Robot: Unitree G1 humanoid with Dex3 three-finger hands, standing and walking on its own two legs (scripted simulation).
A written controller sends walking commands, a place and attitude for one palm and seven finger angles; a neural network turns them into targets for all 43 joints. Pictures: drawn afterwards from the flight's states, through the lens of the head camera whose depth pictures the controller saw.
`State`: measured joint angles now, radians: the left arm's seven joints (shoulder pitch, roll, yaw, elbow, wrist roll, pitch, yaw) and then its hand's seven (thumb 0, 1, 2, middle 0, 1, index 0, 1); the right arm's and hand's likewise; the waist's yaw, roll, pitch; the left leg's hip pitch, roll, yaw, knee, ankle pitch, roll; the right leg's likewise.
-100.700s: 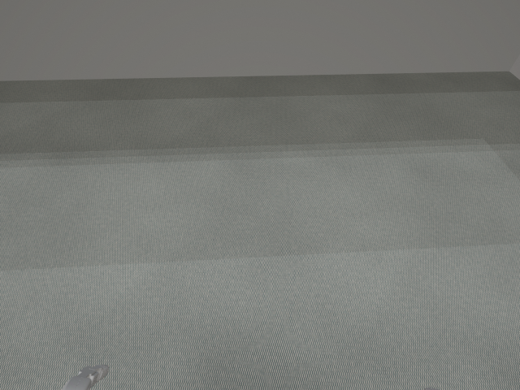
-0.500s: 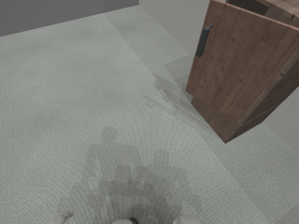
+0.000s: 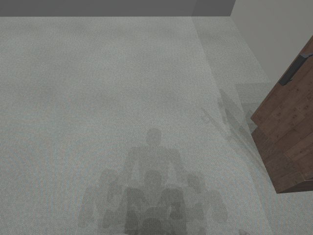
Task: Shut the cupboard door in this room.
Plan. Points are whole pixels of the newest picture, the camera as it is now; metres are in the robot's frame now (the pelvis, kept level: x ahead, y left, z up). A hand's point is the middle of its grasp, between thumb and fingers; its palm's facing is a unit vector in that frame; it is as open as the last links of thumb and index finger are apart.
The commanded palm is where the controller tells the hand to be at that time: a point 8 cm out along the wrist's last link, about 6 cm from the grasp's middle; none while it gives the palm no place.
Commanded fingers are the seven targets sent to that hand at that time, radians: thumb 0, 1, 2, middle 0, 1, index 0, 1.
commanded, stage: walk to a spot facing it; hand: left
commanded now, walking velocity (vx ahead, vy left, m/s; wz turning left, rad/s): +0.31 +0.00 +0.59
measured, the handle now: (295, 69) +0.76 -0.54 -0.04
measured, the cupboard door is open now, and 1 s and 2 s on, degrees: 21 21 21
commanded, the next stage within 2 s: turn to face it in 0.62 s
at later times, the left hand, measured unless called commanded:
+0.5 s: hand (99, 211) +0.19 +0.18 -0.14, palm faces +0.24 -0.94 -0.26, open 7.4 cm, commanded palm none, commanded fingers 0.00 0.90 0.90 -0.20 -0.30 -0.20 -0.30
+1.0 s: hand (87, 225) +0.15 +0.21 -0.17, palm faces +0.44 -0.87 -0.21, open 7.4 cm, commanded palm none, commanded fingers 0.00 0.90 0.90 -0.20 -0.30 -0.20 -0.30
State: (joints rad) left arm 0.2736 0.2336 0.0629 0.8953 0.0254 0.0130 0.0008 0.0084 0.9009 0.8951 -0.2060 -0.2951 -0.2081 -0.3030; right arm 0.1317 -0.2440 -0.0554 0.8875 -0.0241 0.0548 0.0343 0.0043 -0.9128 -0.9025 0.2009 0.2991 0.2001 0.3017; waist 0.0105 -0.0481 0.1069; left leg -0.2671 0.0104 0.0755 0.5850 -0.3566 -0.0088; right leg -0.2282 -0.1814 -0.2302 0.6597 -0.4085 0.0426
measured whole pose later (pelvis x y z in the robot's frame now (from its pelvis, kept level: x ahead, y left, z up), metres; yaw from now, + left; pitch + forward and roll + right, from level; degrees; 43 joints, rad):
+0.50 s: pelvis +0.13 -0.04 +0.01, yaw +15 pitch +0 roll +1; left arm 0.19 0.18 0.05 0.87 0.03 -0.03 0.00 0.01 0.91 0.90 -0.20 -0.29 -0.20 -0.30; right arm 0.29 -0.24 -0.07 1.01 -0.03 0.03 0.01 0.01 -0.91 -0.90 0.20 0.30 0.20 0.30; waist -0.04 0.04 0.09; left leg -0.44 0.00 -0.02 1.20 -0.43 0.01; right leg -0.31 -0.09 -0.16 0.58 -0.27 -0.02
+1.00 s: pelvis +0.22 +0.03 +0.01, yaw +21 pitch -1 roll -1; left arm 0.28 0.20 0.05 0.99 0.02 0.06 0.02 0.01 0.91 0.90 -0.20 -0.29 -0.20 -0.30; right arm 0.05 -0.17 0.02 0.90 -0.03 0.01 -0.02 0.00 -0.91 -0.90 0.20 0.30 0.20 0.30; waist 0.06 -0.01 0.11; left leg -0.29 0.05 0.17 0.55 -0.24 0.06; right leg -0.38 -0.07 -0.02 0.99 -0.51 0.03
